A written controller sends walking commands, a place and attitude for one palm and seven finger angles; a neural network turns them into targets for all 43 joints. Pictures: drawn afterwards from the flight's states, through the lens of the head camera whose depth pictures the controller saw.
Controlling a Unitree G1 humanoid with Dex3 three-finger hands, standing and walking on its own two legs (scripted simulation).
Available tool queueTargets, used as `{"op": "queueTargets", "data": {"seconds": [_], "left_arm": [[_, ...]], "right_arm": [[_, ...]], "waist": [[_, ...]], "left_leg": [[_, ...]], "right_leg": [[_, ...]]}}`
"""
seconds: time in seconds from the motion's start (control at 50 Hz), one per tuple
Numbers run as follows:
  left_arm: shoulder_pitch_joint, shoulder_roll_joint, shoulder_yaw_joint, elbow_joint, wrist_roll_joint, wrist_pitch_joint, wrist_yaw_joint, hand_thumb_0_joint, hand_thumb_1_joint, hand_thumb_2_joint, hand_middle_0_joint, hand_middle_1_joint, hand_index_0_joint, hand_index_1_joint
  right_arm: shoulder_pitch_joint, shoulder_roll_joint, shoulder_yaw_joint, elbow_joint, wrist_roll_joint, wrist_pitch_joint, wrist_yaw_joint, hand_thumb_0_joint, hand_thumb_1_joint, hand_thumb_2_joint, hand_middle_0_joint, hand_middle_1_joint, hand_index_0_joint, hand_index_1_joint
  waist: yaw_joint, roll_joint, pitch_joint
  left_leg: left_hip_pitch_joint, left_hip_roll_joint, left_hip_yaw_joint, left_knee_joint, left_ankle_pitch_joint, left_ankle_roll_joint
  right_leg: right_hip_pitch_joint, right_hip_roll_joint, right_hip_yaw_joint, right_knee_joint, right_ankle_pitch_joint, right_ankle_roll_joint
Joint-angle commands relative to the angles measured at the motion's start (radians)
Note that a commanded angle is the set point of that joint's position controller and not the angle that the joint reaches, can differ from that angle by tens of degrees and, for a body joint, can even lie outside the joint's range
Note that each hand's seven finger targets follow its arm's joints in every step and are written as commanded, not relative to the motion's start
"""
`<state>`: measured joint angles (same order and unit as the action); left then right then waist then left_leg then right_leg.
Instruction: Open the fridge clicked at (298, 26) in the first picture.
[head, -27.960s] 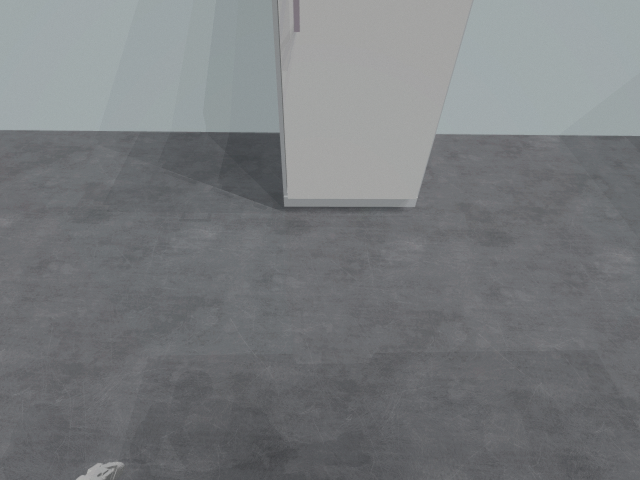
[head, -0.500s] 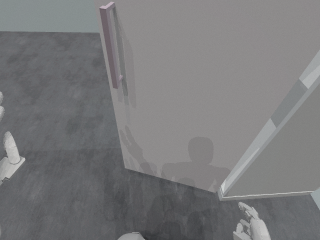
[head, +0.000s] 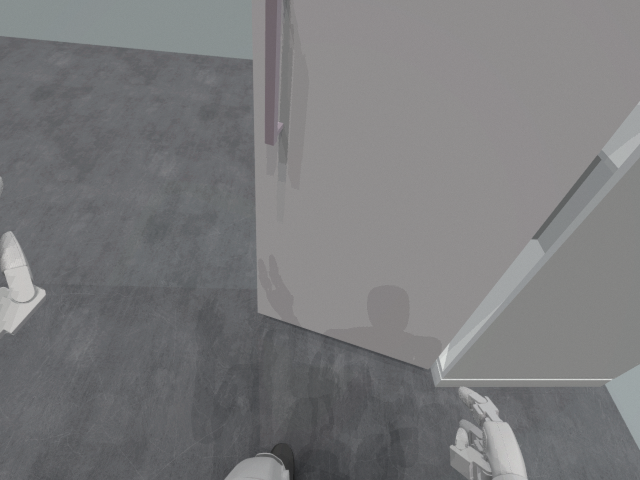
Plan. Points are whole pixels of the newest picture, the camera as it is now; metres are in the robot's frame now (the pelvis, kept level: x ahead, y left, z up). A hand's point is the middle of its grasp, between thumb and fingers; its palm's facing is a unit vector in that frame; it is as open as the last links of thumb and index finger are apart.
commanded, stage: step back with the hand held close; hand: left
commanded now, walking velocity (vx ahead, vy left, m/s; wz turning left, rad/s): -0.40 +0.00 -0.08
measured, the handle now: (276, 71) +0.66 +0.16 +0.18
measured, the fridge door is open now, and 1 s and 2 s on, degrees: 71 71 71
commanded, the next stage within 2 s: stop stepping back and stand still in 0.02 s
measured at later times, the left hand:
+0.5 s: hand out of the picture +0.07 +0.29 +0.19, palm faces +0.31 -0.84 -0.44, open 7.4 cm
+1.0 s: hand out of the picture +0.00 +0.34 +0.20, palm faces +0.42 -0.82 -0.39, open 7.4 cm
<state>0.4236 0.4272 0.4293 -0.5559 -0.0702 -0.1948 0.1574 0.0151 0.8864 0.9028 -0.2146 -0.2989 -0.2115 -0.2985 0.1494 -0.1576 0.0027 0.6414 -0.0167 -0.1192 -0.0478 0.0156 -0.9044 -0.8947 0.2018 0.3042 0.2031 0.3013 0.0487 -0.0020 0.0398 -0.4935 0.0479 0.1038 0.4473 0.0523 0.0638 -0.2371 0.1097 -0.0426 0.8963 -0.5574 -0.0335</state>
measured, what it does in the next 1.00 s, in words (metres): walks backwards: right foot, then left foot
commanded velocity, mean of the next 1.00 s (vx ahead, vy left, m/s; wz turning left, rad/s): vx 0.17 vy -0.06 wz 0.00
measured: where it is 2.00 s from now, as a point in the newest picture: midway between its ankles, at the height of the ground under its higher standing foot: outside the picture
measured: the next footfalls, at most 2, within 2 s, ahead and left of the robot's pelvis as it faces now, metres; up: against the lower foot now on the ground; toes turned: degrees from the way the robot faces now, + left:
right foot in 0.06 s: -0.07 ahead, -0.12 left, +0.00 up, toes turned -1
left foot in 0.22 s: +0.06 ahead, +0.11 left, +0.00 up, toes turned +0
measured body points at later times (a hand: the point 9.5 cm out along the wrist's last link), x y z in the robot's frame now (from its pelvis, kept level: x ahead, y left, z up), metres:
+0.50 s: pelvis -0.14 +0.05 +0.02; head -0.15 +0.09 +0.47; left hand +0.05 +0.33 +0.22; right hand -0.02 -0.20 -0.05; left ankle -0.03 +0.13 -0.67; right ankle -0.14 -0.02 -0.72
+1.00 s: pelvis -0.21 +0.09 +0.01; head -0.23 +0.11 +0.46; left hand -0.02 +0.38 +0.22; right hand -0.08 -0.15 -0.08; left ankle -0.14 +0.19 -0.66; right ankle -0.17 +0.00 -0.72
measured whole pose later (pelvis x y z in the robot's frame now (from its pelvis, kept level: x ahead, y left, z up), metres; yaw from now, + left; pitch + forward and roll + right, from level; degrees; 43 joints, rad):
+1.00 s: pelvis -0.21 +0.09 +0.01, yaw -5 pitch -3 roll +0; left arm 0.50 0.42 0.41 -0.49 -0.05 -0.19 0.15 0.01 0.88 0.90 -0.22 -0.30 -0.21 -0.30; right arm 0.27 -0.17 0.03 0.70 -0.01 -0.10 -0.06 0.02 -0.90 -0.89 0.20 0.30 0.20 0.30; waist 0.03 -0.04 -0.01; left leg -0.51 0.05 0.07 1.02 -0.37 -0.01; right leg -0.27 0.01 -0.10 0.56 -0.25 -0.08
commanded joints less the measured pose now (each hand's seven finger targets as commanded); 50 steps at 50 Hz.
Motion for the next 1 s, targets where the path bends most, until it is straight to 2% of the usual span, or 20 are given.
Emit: {"op": "queueTargets", "data": {"seconds": [0.0, 0.02, 0.04, 0.1, 0.14, 0.18, 0.24, 0.36, 0.38, 0.42, 0.48, 0.6, 0.64, 0.66, 0.78, 0.8, 0.82, 0.84, 0.88, 0.98], "left_arm": [[-0.063, 0.194, 0.083, -0.219, -0.014, -0.065, 0.016, 0.0, 0.9, 0.9, -0.2, -0.3, -0.2, -0.3], [-0.083, 0.231, 0.1, -0.228, 0.001, -0.074, 0.028, 0.0, 0.9, 0.9, -0.2, -0.3, -0.2, -0.3], [-0.166, 0.265, 0.142, -0.266, 0.012, -0.072, 0.046, 0.0, 0.9, 0.9, -0.2, -0.3, -0.2, -0.3], [-0.191, 0.168, 0.037, -0.09, 0.031, -0.015, -0.007, 0.0, 0.9, 0.9, -0.2, -0.3, -0.2, -0.3], [-0.132, 0.171, 0.055, -0.079, 0.031, 0.0, -0.009, 0.0, 0.9, 0.9, -0.2, -0.3, -0.2, -0.3], [-0.06, 0.174, 0.067, -0.171, 0.02, -0.005, -0.007, 0.0, 0.9, 0.9, -0.2, -0.3, -0.2, -0.3], [0.025, 0.197, 0.098, -0.244, -0.002, -0.036, -0.013, 0.0, 0.9, 0.9, -0.2, -0.3, -0.2, -0.3], [0.145, 0.193, 0.12, -0.27, 0.009, -0.008, 0.014, 0.0, 0.9, 0.9, -0.2, -0.3, -0.2, -0.3], [0.146, 0.217, 0.132, -0.259, 0.01, 0.001, 0.018, 0.0, 0.9, 0.9, -0.2, -0.3, -0.2, -0.3], [0.082, 0.247, 0.159, -0.235, 0.012, 0.007, 0.024, 0.0, 0.9, 0.9, -0.2, -0.3, -0.2, -0.3], [-0.012, 0.186, 0.122, -0.091, 0.012, -0.008, 0.028, 0.0, 0.9, 0.9, -0.2, -0.3, -0.2, -0.3], [-0.181, 0.136, 0.0, -0.093, 0.039, -0.021, 0.034, 0.0, 0.9, 0.9, -0.2, -0.3, -0.2, -0.3], [-0.162, 0.144, 0.015, -0.151, 0.031, -0.037, 0.031, 0.0, 0.9, 0.9, -0.2, -0.3, -0.2, -0.3], [-0.158, 0.197, 0.066, -0.181, 0.039, -0.049, 0.028, 0.0, 0.9, 0.9, -0.2, -0.3, -0.2, -0.3], [0.072, 0.191, 0.125, -0.166, 0.026, -0.035, 0.01, 0.0, 0.9, 0.9, -0.2, -0.3, -0.2, -0.3], [0.084, 0.202, 0.136, -0.147, 0.034, -0.025, 0.013, 0.0, 0.9, 0.9, -0.2, -0.3, -0.2, -0.3], [0.102, 0.231, 0.158, -0.11, 0.037, -0.013, 0.014, 0.0, 0.9, 0.9, -0.2, -0.3, -0.2, -0.3], [-0.049, 0.229, 0.134, -0.195, 0.012, -0.027, 0.012, 0.0, 0.9, 0.9, -0.2, -0.3, -0.2, -0.3], [-0.033, 0.204, 0.143, -0.107, 0.017, -0.041, 0.013, 0.0, 0.9, 0.9, -0.2, -0.3, -0.2, -0.3], [-0.112, 0.157, 0.053, -0.078, 0.029, -0.037, 0.017, 0.0, 0.9, 0.9, -0.2, -0.3, -0.2, -0.3]], "right_arm": [[-0.072, -0.139, -0.057, -0.115, 0.007, -0.024, 0.0, 0.0, -0.9, -0.9, 0.2, 0.3, 0.2, 0.3], [-0.073, -0.129, -0.049, -0.1, 0.007, -0.016, -0.003, 0.0, -0.9, -0.9, 0.2, 0.3, 0.2, 0.3], [-0.115, -0.133, -0.021, -0.131, -0.018, -0.013, -0.008, 0.0, -0.9, -0.9, 0.2, 0.3, 0.2, 0.3], [-0.144, -0.128, -0.006, -0.15, 0.025, 0.006, -0.034, 0.0, -0.9, -0.9, 0.2, 0.3, 0.2, 0.3], [-0.1, -0.14, -0.012, -0.145, 0.025, 0.011, -0.053, 0.0, -0.9, -0.9, 0.2, 0.3, 0.2, 0.3], [-0.068, -0.186, -0.036, -0.179, 0.026, -0.01, -0.047, 0.0, -0.9, -0.9, 0.2, 0.3, 0.2, 0.3], [-0.074, -0.172, -0.039, -0.204, 0.002, -0.047, -0.027, 0.0, -0.9, -0.9, 0.2, 0.3, 0.2, 0.3], [-0.063, -0.175, -0.044, -0.207, -0.005, -0.03, -0.011, 0.0, -0.9, -0.9, 0.2, 0.3, 0.2, 0.3], [-0.06, -0.171, -0.048, -0.206, -0.004, -0.016, -0.017, 0.0, -0.9, -0.9, 0.2, 0.3, 0.2, 0.3], [-0.052, -0.178, -0.062, -0.194, 0.002, -0.004, -0.024, 0.0, -0.9, -0.9, 0.2, 0.3, 0.2, 0.3], [0.008, -0.167, -0.052, -0.12, 0.002, -0.011, -0.034, 0.0, -0.9, -0.9, 0.2, 0.3, 0.2, 0.3], [-0.002, -0.181, -0.043, -0.112, 0.002, -0.044, -0.068, 0.0, -0.9, -0.9, 0.2, 0.3, 0.2, 0.3], [-0.01, -0.228, -0.044, -0.139, 0.001, -0.056, -0.07, 0.0, -0.9, -0.9, 0.2, 0.3, 0.2, 0.3], [-0.04, -0.215, -0.042, -0.156, -0.006, -0.047, -0.059, 0.0, -0.9, -0.9, 0.2, 0.3, 0.2, 0.3], [-0.07, -0.174, -0.046, -0.162, 0.005, -0.027, -0.011, 0.0, -0.9, -0.9, 0.2, 0.3, 0.2, 0.3], [-0.063, -0.169, -0.053, -0.169, 0.006, -0.015, -0.013, 0.0, -0.9, -0.9, 0.2, 0.3, 0.2, 0.3], [-0.052, -0.147, -0.059, -0.182, 0.007, -0.008, -0.008, 0.0, -0.9, -0.9, 0.2, 0.3, 0.2, 0.3], [-0.056, -0.167, -0.047, -0.175, 0.01, -0.025, -0.019, 0.0, -0.9, -0.9, 0.2, 0.3, 0.2, 0.3], [0.009, -0.135, -0.036, -0.102, 0.001, -0.043, -0.021, 0.0, -0.9, -0.9, 0.2, 0.3, 0.2, 0.3], [-0.009, -0.15, -0.031, -0.117, 0.011, -0.048, -0.052, 0.0, -0.9, -0.9, 0.2, 0.3, 0.2, 0.3]], "waist": [[-0.01, -0.013, -0.189], [0.003, -0.243, -0.109], [-0.009, -0.179, -0.06], [-0.025, -0.209, -0.013], [-0.049, -0.048, -0.08], [-0.025, 0.24, -0.197], [-0.03, 0.214, -0.224], [-0.026, 0.286, -0.16], [-0.024, 0.191, -0.162], [-0.019, -0.252, -0.046], [-0.071, -0.078, -0.023], [-0.068, -0.031, -0.06], [-0.075, 0.325, 0.001], [-0.057, 0.301, 0.002], [-0.02, 0.276, -0.032], [-0.003, 0.083, -0.023], [0.002, -0.286, -0.006], [-0.039, -0.278, 0.028], [-0.062, -0.058, -0.031], [-0.051, -0.087, -0.038]], "left_leg": [[0.228, 0.063, -0.051, 0.197, -0.41, -0.222], [0.187, -0.043, -0.116, 0.599, -0.5, -0.203], [0.047, -0.06, -0.104, 0.708, -0.579, -0.168], [0.105, -0.023, -0.073, 0.432, -0.448, -0.118], [0.285, -0.035, -0.025, 0.106, -0.223, -0.096], [0.409, 0.188, -0.23, -0.052, 0.141, -0.009], [0.311, 0.251, -0.427, -0.271, -0.327, -0.012], [0.019, 0.101, -0.133, -0.312, -0.74, -0.13], [-0.005, 0.044, -0.083, -0.135, -0.735, -0.135], [-0.133, -0.067, -0.06, 0.632, -0.519, -0.104], [-0.098, 0.029, -0.108, 0.683, -0.415, -0.091], [0.308, -0.004, 0.042, 0.155, -0.486, -0.042], [0.388, 0.247, -0.442, -0.191, -0.784, 0.071], [0.23, 0.333, -0.565, -0.324, -0.797, 0.113], [-0.221, 0.181, -0.195, -0.158, -0.851, 0.0], [-0.285, 0.082, -0.092, 0.119, -0.819, -0.038], [-0.314, -0.057, 0.006, 0.578, -0.669, -0.072], [-0.295, -0.031, -0.086, 0.781, -0.509, -0.085], [-0.162, 0.015, -0.098, 0.771, -0.413, -0.082], [0.183, 0.015, -0.013, 0.347, -0.465, -0.05]], "right_leg": [[-0.06, -0.258, 0.323, -0.705, -0.075, -0.174], [-0.276, -0.558, 0.68, -0.858, 0.11, -0.255], [-0.18, -0.523, 0.443, -0.68, 0.765, -0.25], [-0.045, -0.349, 0.202, -0.484, 1.034, -0.087], [-0.056, -0.288, 0.112, -0.36, 0.9, -0.031], [-0.12, -0.127, 0.065, -0.206, 0.302, 0.046], [-0.087, -0.061, 0.09, -0.041, 0.044, 0.046], [0.258, 0.004, -0.088, -0.359, 0.057, -0.022], [0.282, -0.04, -0.034, -0.485, 0.029, -0.06], [-0.037, -0.492, 0.604, -0.82, -0.199, -0.269], [-0.137, -0.378, 0.32, -0.732, -0.16, -0.174], [-0.181, -0.306, 0.109, -0.527, -0.163, -0.121], [-0.391, -0.105, -0.029, -0.062, -0.051, -0.006], [-0.314, -0.063, -0.01, 0.162, 0.038, 0.01], [0.25, -0.068, -0.057, -0.209, 0.023, -0.027], [0.277, -0.105, 0.029, -0.388, -0.033, -0.063], [0.135, -0.342, 0.478, -0.676, -0.312, -0.17], [-0.012, -0.463, 0.63, -0.786, -0.181, -0.212], [-0.07, -0.39, 0.436, -0.743, -0.192, -0.169], [-0.209, -0.366, 0.249, -0.686, -0.177, -0.137]]}}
